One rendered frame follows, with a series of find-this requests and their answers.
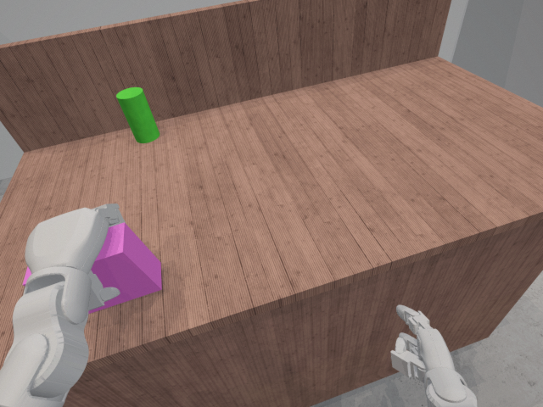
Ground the robot right forearm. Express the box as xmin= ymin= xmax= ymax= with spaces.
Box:
xmin=424 ymin=367 xmax=478 ymax=407

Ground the right robot hand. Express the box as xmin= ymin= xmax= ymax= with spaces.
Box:
xmin=390 ymin=305 xmax=455 ymax=383

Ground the left robot hand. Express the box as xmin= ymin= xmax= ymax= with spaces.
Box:
xmin=25 ymin=203 xmax=125 ymax=311

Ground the robot left forearm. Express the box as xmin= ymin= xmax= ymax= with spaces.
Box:
xmin=0 ymin=266 xmax=92 ymax=407

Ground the sponge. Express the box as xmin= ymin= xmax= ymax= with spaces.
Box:
xmin=23 ymin=222 xmax=162 ymax=314

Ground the table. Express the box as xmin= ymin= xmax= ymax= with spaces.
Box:
xmin=0 ymin=0 xmax=543 ymax=407

